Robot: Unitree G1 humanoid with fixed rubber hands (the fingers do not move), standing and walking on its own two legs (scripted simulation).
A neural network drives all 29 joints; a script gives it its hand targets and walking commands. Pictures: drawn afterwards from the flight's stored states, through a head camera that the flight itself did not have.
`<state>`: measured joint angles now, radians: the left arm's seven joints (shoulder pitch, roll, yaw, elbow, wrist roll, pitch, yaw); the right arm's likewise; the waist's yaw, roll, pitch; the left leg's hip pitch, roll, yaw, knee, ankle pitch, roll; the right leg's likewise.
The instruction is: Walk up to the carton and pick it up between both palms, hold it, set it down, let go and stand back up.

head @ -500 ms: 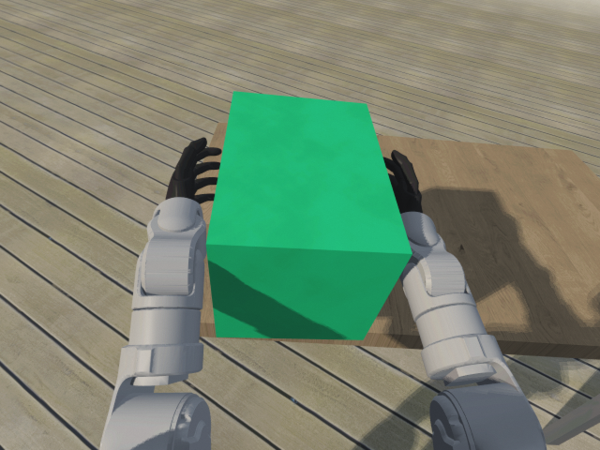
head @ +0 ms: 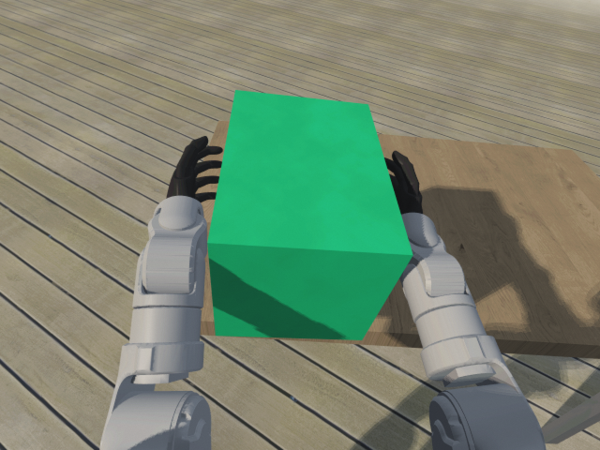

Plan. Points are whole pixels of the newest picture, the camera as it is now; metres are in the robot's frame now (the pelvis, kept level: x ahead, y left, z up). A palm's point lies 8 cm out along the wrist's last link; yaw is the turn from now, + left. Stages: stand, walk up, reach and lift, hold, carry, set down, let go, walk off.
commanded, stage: hold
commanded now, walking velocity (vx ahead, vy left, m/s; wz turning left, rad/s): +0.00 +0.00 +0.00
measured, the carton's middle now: (297, 212) +0.37 +0.00 +0.15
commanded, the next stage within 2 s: none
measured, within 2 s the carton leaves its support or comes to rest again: neither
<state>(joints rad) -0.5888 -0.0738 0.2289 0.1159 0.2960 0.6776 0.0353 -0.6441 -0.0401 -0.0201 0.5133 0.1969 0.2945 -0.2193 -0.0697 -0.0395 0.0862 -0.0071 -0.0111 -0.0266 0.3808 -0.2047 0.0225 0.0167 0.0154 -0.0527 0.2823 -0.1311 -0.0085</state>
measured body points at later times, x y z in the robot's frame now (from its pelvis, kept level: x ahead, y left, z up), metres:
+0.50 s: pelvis +0.00 +0.00 +0.00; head -0.04 +0.02 +0.45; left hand +0.38 +0.14 +0.18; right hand +0.38 -0.15 +0.17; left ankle +0.02 +0.10 -0.75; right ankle +0.03 -0.11 -0.75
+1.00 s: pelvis +0.00 +0.00 +0.00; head -0.04 +0.02 +0.45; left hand +0.38 +0.14 +0.18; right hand +0.38 -0.14 +0.17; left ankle +0.02 +0.10 -0.75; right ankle +0.03 -0.11 -0.75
